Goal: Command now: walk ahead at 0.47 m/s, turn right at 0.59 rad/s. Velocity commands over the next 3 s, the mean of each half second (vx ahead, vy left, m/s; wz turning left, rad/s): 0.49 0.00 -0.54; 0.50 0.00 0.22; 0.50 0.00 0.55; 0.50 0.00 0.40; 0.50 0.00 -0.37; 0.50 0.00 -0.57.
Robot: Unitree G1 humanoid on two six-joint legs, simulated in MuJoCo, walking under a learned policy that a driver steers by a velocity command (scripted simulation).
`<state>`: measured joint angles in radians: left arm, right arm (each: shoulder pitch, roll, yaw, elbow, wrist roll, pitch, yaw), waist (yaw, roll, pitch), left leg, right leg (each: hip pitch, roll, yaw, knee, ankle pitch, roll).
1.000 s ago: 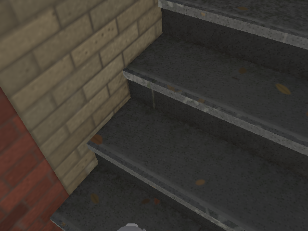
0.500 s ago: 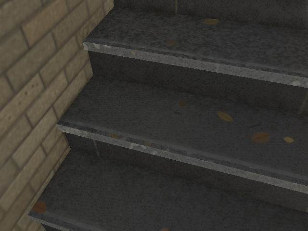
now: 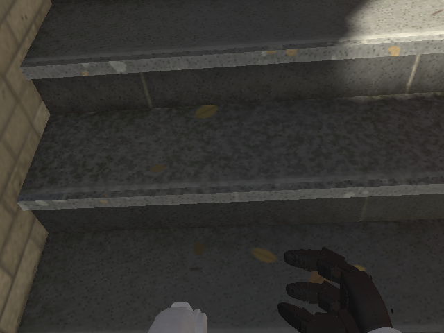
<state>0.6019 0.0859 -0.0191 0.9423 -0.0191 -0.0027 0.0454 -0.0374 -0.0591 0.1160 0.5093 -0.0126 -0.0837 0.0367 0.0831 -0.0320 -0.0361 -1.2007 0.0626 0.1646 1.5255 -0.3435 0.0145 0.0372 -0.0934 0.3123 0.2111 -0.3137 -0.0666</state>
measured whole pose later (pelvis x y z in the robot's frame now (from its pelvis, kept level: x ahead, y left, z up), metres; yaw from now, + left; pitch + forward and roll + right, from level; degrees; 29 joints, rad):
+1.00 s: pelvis +0.57 -0.11 +0.35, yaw -7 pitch +3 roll +2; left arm 0.43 0.13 -0.06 1.07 0.03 -0.04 0.00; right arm -0.02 -0.05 0.13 0.62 0.01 -0.03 0.04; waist -0.02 -0.02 -0.10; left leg -1.23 0.02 0.12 1.71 -0.12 0.15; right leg 0.00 -0.13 -0.31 0.21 -0.20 0.03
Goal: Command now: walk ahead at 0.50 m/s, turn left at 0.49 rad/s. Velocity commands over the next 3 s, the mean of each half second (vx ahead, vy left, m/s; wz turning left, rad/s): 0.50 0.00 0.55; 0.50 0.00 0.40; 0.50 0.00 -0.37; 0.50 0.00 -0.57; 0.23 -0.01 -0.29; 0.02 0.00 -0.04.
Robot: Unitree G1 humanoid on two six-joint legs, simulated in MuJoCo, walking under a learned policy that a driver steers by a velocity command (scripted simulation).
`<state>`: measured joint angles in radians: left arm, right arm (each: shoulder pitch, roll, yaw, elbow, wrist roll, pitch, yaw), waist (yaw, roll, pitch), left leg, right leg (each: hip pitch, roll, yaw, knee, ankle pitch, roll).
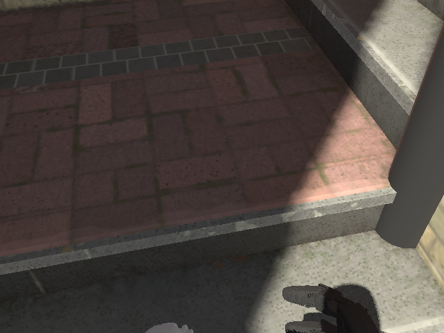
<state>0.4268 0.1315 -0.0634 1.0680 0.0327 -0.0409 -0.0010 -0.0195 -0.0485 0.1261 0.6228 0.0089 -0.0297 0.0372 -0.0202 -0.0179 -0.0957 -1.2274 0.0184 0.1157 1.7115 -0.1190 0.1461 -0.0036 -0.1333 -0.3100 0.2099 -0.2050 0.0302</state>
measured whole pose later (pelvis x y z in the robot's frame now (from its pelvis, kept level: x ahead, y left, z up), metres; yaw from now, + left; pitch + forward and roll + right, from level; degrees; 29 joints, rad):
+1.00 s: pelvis +0.50 +0.20 +0.33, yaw +32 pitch +6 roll +3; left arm 0.52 0.08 -0.02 0.97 0.00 -0.03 0.04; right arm -0.02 -0.04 0.12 0.62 0.00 -0.03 0.07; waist 0.16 -0.03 -0.02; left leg -0.86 0.14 0.03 1.45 -0.29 0.02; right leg -0.05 -0.21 -0.13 0.34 -0.31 0.08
